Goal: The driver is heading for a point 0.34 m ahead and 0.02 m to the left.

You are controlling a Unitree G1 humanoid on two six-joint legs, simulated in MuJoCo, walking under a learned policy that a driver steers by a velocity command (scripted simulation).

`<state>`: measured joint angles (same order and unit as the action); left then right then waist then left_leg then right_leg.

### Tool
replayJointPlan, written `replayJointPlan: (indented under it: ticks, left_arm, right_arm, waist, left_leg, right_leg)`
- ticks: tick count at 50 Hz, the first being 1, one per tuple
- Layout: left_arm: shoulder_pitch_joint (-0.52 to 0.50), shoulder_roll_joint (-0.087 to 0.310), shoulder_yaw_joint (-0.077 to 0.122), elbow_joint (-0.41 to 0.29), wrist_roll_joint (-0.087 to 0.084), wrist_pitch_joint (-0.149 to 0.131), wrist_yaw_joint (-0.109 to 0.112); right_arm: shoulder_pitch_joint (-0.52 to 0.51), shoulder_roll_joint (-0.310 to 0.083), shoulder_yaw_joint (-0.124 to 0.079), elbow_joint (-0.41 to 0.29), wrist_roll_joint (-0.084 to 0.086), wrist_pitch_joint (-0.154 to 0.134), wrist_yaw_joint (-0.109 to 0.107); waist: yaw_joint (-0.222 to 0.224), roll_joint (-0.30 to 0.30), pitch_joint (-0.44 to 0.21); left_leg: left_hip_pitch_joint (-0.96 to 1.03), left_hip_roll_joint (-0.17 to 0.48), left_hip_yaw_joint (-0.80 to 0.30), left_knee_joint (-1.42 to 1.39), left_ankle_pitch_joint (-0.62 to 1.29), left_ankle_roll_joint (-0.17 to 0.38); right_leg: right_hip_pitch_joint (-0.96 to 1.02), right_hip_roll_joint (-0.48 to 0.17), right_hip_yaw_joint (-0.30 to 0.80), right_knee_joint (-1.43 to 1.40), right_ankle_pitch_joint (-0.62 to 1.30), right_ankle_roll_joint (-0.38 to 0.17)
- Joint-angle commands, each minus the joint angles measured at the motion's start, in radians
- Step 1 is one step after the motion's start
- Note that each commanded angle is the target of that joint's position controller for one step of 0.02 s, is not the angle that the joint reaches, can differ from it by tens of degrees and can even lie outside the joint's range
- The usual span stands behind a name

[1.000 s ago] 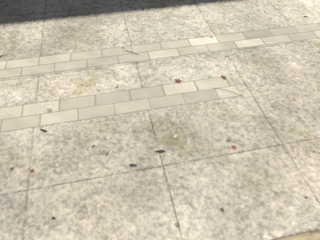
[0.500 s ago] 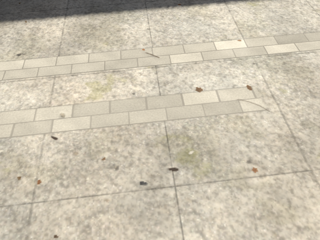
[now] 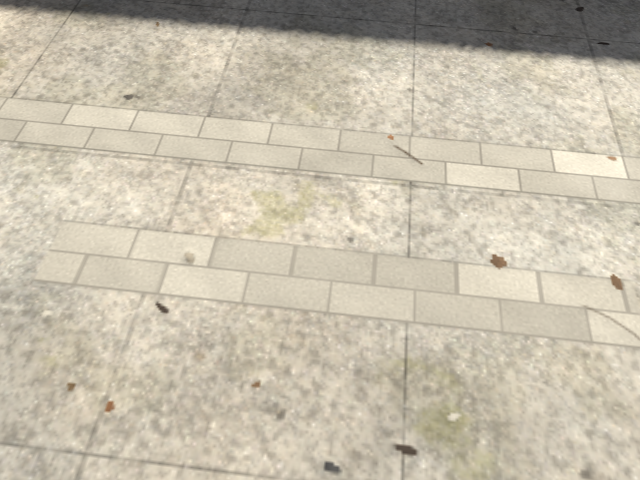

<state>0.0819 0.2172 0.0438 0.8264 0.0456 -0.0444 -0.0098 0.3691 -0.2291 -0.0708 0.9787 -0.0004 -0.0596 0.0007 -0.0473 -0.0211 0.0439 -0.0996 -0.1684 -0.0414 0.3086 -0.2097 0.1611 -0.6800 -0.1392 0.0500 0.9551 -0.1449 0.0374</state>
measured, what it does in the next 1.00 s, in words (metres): walks ahead: right foot, then left foot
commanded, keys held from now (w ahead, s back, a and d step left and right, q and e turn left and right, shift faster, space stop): w+q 0.18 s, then no key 0.82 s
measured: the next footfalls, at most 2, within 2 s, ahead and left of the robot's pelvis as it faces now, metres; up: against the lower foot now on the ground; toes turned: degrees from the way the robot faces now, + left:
right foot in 0.26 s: +0.35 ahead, -0.12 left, +0.00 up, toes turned +9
left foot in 0.68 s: +0.32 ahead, +0.08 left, +0.00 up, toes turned +11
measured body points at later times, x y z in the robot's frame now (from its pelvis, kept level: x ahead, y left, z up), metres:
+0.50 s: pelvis +0.25 -0.05 +0.00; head +0.29 -0.06 +0.45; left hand +0.26 +0.21 -0.12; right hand +0.40 -0.29 -0.14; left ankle +0.22 +0.08 -0.67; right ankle +0.31 -0.13 -0.74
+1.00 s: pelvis +0.29 -0.02 +0.00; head +0.29 -0.01 +0.45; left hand +0.25 +0.22 -0.15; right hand +0.40 -0.24 -0.14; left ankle +0.28 +0.08 -0.74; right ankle +0.31 -0.13 -0.74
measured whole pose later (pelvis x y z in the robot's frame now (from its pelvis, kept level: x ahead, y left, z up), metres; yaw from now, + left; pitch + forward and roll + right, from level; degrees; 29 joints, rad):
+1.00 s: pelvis +0.29 -0.02 +0.00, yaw +12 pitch -1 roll +0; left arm 0.31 0.20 0.01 1.02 0.01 0.00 0.02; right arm 0.23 -0.19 0.00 1.01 0.00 -0.02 -0.03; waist 0.02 -0.01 0.02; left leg -0.17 -0.04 -0.01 0.39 -0.20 0.04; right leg -0.15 -0.01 -0.05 0.38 -0.21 0.00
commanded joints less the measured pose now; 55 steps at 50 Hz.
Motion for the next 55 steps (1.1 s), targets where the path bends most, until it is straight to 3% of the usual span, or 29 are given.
replayJointPlan:
  ticks: [1,6,8,10,11,12,13,14,15,16,17,18,20,24,28,31,33,34,35,36,37,38,40,44,55]
  left_arm:
    - [-0.072,0.071,0.012,-0.081,-0.003,0.005,-0.007]
    - [-0.229,0.074,-0.006,-0.156,-0.012,-0.005,-0.017]
    - [-0.243,0.087,-0.008,-0.181,-0.019,-0.015,-0.018]
    - [-0.123,0.116,-0.001,-0.157,-0.022,-0.027,-0.008]
    - [-0.005,0.145,0.011,-0.118,-0.02,-0.037,0.003]
    - [0.142,0.167,0.02,-0.085,-0.014,-0.054,0.016]
    - [0.292,0.23,0.032,-0.072,0.012,-0.066,0.032]
    - [0.292,0.304,0.052,-0.072,0.018,-0.055,0.021]
    - [0.247,0.22,0.044,-0.09,-0.02,-0.037,0.013]
    - [0.172,0.131,0.018,-0.092,-0.028,-0.039,0.011]
    - [0.138,0.083,0.002,-0.085,-0.024,-0.041,0.01]
    - [0.146,0.068,-0.005,-0.071,-0.027,-0.045,0.014]
    - [0.161,0.088,-0.005,-0.04,-0.034,-0.051,0.013]
    - [0.138,0.109,-0.008,-0.023,-0.021,-0.059,0.007]
    - [0.164,0.126,-0.007,0.003,-0.024,-0.04,0.005]
    - [0.196,0.14,-0.004,0.02,-0.027,-0.013,0.007]
    - [0.205,0.127,-0.009,0.028,-0.029,0.005,0.016]
    - [0.227,0.104,-0.016,0.028,-0.024,0.007,0.018]
    - [0.29,0.071,-0.019,0.02,-0.021,0.009,0.015]
    - [0.353,0.022,-0.033,0.065,-0.043,0.025,0.021]
    - [0.328,0.055,-0.029,0.08,-0.039,0.034,0.026]
    - [0.292,0.079,-0.02,0.081,-0.034,0.036,0.026]
    - [0.28,0.099,-0.013,0.095,-0.031,0.037,0.021]
    - [0.282,0.065,-0.02,0.14,-0.034,0.029,0.028]
    - [0.278,0.047,-0.024,0.225,-0.034,0.04,0.043]
  right_arm:
    - [0.088,-0.132,-0.024,-0.048,-0.001,-0.006,-0.004]
    - [0.158,-0.143,-0.025,-0.06,-0.014,0.0,-0.016]
    - [0.154,-0.157,-0.028,-0.071,-0.02,0.0,-0.023]
    - [0.087,-0.178,-0.033,-0.091,-0.019,-0.004,-0.028]
    - [0.08,-0.185,-0.034,-0.092,-0.017,-0.011,-0.024]
    - [0.057,-0.182,-0.033,-0.096,-0.003,-0.022,-0.017]
    - [0.062,-0.12,-0.016,-0.135,0.015,-0.031,-0.013]
    - [0.24,-0.043,-0.006,-0.138,0.067,-0.018,-0.025]
    - [0.23,-0.15,-0.021,-0.107,0.007,-0.002,-0.036]
    - [0.138,-0.138,-0.023,-0.11,-0.005,0.003,-0.031]
    - [0.086,-0.117,-0.017,-0.121,-0.014,0.007,-0.026]
    - [0.052,-0.105,-0.015,-0.126,-0.023,0.017,-0.015]
    - [0.069,-0.079,-0.011,-0.125,-0.033,0.045,0.002]
    - [0.038,-0.057,0.001,-0.128,-0.03,0.068,0.006]
    - [-0.076,-0.044,0.027,-0.138,-0.025,0.08,0.005]
    - [-0.119,-0.054,0.035,-0.135,-0.023,0.078,-0.003]
    - [-0.124,-0.056,0.042,-0.126,-0.031,0.064,-0.014]
    - [-0.112,-0.088,0.04,-0.123,-0.039,0.052,-0.023]
    - [-0.109,-0.15,0.034,-0.129,-0.044,0.042,-0.032]
    - [-0.156,-0.129,0.039,-0.111,-0.011,0.044,-0.032]
    - [-0.202,-0.086,0.049,-0.116,-0.007,0.041,-0.026]
    - [-0.208,-0.066,0.054,-0.106,-0.006,0.039,-0.023]
    - [-0.172,-0.073,0.052,-0.076,-0.005,0.037,-0.03]
    - [-0.13,-0.066,0.048,-0.03,-0.002,0.031,-0.032]
    - [-0.096,-0.052,0.052,0.059,-0.004,0.035,-0.04]
  waist:
    - [-0.019,0.07,0.005]
    - [-0.068,0.095,0.011]
    - [-0.059,0.109,0.009]
    - [0.013,0.117,-0.017]
    - [0.051,0.111,-0.078]
    - [0.129,0.097,-0.148]
    - [0.168,0.012,-0.292]
    - [0.088,-0.266,-0.47]
    - [0.066,-0.083,-0.437]
    - [0.057,-0.031,-0.274]
    - [0.048,0.003,-0.183]
    - [0.048,-0.033,-0.141]
    - [0.017,-0.08,-0.12]
    - [-0.02,-0.083,-0.14]
    - [0.015,-0.132,-0.133]
    - [0.036,-0.112,-0.111]
    - [0.023,-0.053,-0.071]
    - [0.03,0.005,-0.07]
    - [0.085,0.125,-0.074]
    - [0.106,0.2,-0.072]
    - [0.106,0.161,-0.021]
    - [0.093,0.151,-0.002]
    - [0.082,0.125,0.012]
    - [0.067,0.041,-0.006]
    - [0.061,0.021,-0.003]
  left_leg:
    - [0.02,0.251,-0.239,-0.084,0.42,0.048]
    - [0.161,0.267,-0.288,-0.024,0.517,0.06]
    - [0.186,0.285,-0.314,0.011,0.564,0.056]
    - [0.135,0.268,-0.287,0.094,0.729,0.007]
    - [0.126,0.241,-0.27,0.211,0.867,-0.024]
    - [0.054,0.196,-0.235,0.395,0.827,-0.055]
    - [-0.112,0.139,-0.191,0.655,0.443,-0.077]
    - [-0.369,-0.031,-0.088,0.993,-0.428,-0.117]
    - [-0.383,0.054,-0.11,1.057,-0.337,-0.104]
    - [-0.403,0.072,-0.106,1.028,-0.263,-0.12]
    - [-0.43,0.103,-0.094,0.972,-0.237,-0.129]
    - [-0.429,0.124,-0.096,0.92,-0.218,-0.135]
    - [-0.344,0.114,-0.075,0.859,-0.185,-0.148]
    - [-0.285,0.117,-0.042,0.695,-0.128,-0.16]
    - [-0.172,0.151,0.024,0.448,-0.034,-0.162]
    - [-0.114,0.156,0.044,0.313,-0.039,-0.154]
    - [-0.012,0.173,0.021,0.103,0.037,-0.133]
    - [0.053,0.261,-0.081,0.042,0.108,-0.119]
    - [0.072,0.414,-0.241,0.017,0.287,-0.086]
    - [-0.122,0.437,-0.244,-0.018,0.2,-0.013]
    - [-0.196,0.369,-0.214,-0.04,0.069,-0.042]
    - [-0.213,0.317,-0.178,-0.046,-0.002,-0.076]
    - [-0.184,0.269,-0.135,-0.047,-0.013,-0.099]
    - [-0.089,0.265,-0.112,-0.002,0.122,-0.091]
    - [-0.073,0.254,-0.088,0.005,0.176,-0.091]
  right_leg:
    - [-0.042,0.05,-0.058,-0.097,0.109,0.013]
    - [-0.068,0.105,-0.062,-0.265,0.112,-0.002]
    - [-0.012,0.123,-0.053,-0.342,0.097,-0.023]
    - [0.202,0.161,-0.057,-0.441,0.057,-0.059]
    - [0.357,0.196,-0.077,-0.467,0.071,-0.081]
    - [0.565,0.15,-0.056,-0.535,0.213,-0.11]
    - [0.83,-0.076,0.125,-0.472,0.418,-0.153]
    - [1.073,-0.382,0.533,-0.456,0.829,-0.347]
    - [0.943,-0.321,0.543,-0.481,0.78,-0.339]
    - [0.801,-0.261,0.379,-0.511,0.803,-0.314]
    - [0.714,-0.202,0.267,-0.542,0.792,-0.277]
    - [0.66,-0.158,0.199,-0.577,0.779,-0.251]
    - [0.546,-0.111,0.112,-0.625,0.792,-0.236]
    - [0.462,-0.091,0.015,-0.652,0.79,-0.251]
    - [0.414,-0.059,-0.025,-0.668,0.584,-0.229]
    - [0.405,-0.073,0.025,-0.653,0.308,-0.225]
    - [0.342,-0.049,0.043,-0.619,0.071,-0.171]
    - [0.302,-0.025,0.043,-0.591,-0.021,-0.126]
    - [0.284,0.061,-0.025,-0.506,-0.171,-0.087]
    - [0.441,0.102,-0.064,-0.557,-0.206,-0.072]
    - [0.513,0.097,-0.05,-0.58,-0.134,-0.062]
    - [0.528,0.091,-0.043,-0.589,-0.085,-0.058]
    - [0.521,0.065,-0.026,-0.598,-0.039,-0.059]
    - [0.497,0.053,-0.018,-0.625,-0.017,-0.056]
    - [0.536,0.042,-0.014,-0.625,0.015,-0.061]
